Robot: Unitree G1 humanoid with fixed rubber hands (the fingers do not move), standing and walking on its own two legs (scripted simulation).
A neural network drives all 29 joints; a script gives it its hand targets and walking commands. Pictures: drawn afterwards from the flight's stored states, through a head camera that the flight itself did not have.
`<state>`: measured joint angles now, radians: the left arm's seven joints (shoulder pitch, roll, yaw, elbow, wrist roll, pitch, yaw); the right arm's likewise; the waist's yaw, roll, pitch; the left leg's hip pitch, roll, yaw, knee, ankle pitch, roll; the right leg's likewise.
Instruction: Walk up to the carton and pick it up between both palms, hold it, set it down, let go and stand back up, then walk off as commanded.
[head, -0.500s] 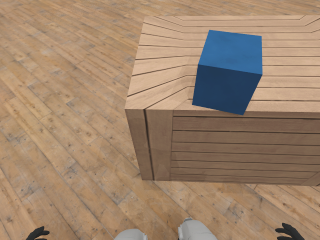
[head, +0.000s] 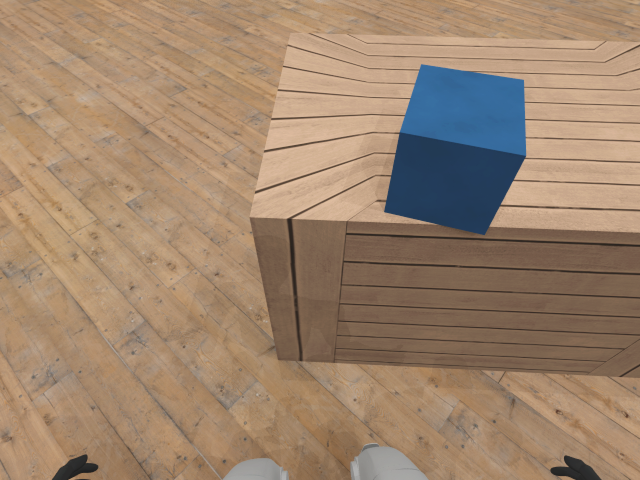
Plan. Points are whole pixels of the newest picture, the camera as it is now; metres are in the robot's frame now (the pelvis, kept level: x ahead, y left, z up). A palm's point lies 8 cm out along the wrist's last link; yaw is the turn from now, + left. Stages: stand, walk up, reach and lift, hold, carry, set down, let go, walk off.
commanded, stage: walk up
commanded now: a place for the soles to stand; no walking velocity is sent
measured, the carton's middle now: (452, 147) +0.65 -0.23 +0.03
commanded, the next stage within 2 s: none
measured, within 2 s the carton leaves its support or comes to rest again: neither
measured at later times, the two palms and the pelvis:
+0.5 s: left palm out of the picture +0.10 +0.33 -0.08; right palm out of the picture +0.10 -0.32 -0.08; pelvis +0.01 +0.01 +0.00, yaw +1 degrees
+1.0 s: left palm out of the picture +0.11 +0.33 -0.06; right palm out of the picture +0.12 -0.33 -0.07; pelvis +0.01 +0.00 +0.00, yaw +0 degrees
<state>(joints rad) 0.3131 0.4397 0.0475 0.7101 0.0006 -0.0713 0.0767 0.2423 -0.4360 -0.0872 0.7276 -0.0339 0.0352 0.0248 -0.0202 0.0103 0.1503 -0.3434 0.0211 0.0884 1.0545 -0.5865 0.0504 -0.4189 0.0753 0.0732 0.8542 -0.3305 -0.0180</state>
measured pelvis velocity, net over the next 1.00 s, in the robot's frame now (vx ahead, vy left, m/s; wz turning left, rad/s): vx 0.01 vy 0.00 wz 0.00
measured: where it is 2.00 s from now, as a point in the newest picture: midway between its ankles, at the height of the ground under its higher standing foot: outside the picture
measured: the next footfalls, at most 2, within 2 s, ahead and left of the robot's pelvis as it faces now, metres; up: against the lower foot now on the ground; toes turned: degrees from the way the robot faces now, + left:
right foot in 0.46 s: +0.11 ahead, -0.11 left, +0.00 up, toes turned +6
right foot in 1.36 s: +0.10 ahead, -0.13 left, +0.00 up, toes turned +5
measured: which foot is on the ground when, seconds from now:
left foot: down 0.00-1.00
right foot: down 0.00-0.14, up 0.16-0.44, down 0.46-1.00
